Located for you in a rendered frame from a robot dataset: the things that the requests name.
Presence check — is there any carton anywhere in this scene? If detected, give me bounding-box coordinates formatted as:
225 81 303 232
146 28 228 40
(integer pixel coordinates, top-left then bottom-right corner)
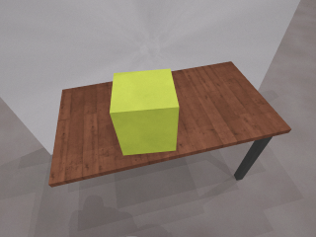
110 68 180 156

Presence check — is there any table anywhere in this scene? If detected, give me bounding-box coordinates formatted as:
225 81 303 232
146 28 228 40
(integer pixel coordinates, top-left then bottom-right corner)
48 61 291 188

